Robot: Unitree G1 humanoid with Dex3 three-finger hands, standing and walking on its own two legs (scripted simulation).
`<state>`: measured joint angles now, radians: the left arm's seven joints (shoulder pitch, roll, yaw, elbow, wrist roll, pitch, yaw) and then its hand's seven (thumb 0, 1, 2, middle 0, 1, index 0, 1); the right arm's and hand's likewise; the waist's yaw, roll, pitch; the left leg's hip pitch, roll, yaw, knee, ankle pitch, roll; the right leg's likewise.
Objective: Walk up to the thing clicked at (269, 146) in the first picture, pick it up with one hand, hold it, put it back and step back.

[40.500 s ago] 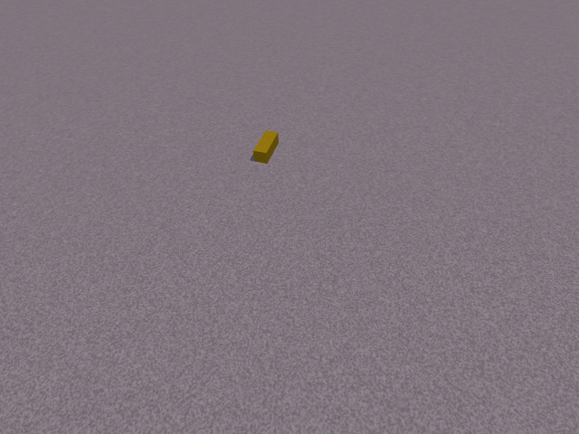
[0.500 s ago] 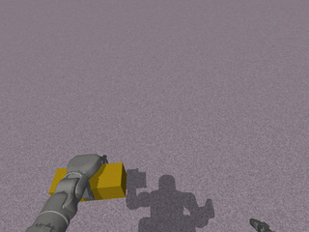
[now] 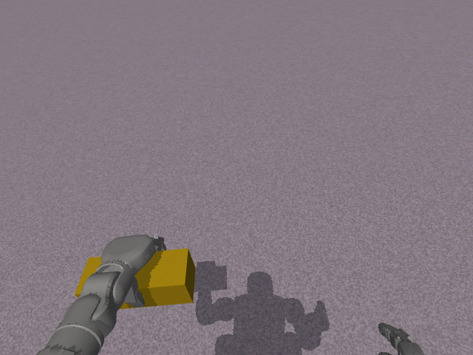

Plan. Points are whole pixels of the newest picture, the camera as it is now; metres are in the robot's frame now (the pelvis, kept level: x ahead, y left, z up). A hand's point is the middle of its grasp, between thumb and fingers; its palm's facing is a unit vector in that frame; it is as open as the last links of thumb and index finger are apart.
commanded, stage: hold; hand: left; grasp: from above
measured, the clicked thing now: (140, 279) +0.30 +0.23 -0.07
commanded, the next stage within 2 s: crouch in 0.56 s
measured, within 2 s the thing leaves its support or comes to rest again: neither
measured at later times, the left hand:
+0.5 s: hand (138, 270) +0.30 +0.22 -0.03, palm faces -0.45 -0.05 -0.89, open 10.5 cm
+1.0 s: hand (146, 281) +0.30 +0.22 -0.09, palm faces -0.46 -0.01 -0.89, open 10.5 cm
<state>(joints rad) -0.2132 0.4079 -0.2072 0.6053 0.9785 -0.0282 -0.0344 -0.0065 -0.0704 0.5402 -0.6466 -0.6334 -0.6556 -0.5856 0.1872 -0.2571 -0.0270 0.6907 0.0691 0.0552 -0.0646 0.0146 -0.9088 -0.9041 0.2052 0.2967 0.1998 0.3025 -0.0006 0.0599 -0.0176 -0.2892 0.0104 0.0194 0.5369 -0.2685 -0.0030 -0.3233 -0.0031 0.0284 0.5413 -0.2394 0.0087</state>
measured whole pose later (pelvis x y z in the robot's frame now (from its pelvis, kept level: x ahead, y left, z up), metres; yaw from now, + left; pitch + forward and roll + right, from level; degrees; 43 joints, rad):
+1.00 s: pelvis +0.00 +0.00 -0.01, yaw +1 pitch +7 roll +0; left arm -0.33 0.37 -0.21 0.88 1.08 -0.07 0.15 -0.01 -0.06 0.52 -0.66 -0.61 -0.67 -0.56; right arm 0.19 -0.25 -0.04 0.71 0.04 0.07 -0.03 0.01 -0.90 -0.90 0.21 0.30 0.20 0.30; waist -0.03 0.02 -0.03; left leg -0.46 0.01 0.00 0.66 -0.32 0.00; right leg -0.48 -0.01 0.01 0.65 -0.29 0.01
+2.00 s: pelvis -0.06 +0.01 -0.34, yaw -2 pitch +39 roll -6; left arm -1.00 0.60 0.02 1.39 1.24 -0.13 0.35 -0.01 -0.05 0.51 -0.64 -0.63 -0.65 -0.57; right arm 0.19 -0.25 0.00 0.72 -0.11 -0.05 0.09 0.01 -0.90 -0.90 0.21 0.30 0.20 0.30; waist -0.24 0.03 -0.14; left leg -2.09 -0.01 -0.08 2.12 -0.71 0.00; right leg -2.07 -0.01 -0.04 2.04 -0.65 0.02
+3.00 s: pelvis -0.07 +0.01 -0.43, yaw -6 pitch +35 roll -9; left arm -1.15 0.80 0.04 1.56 1.28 -0.17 0.36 -0.01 -0.07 0.53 -0.65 -0.64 -0.66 -0.58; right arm 0.19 -0.29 0.14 0.69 -0.14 -0.05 0.14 0.00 -0.91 -0.90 0.21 0.30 0.20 0.30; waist -0.34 -0.01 0.01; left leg -2.31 -0.01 -0.14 2.41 -0.72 0.00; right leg -2.27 0.01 -0.09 2.28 -0.63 0.03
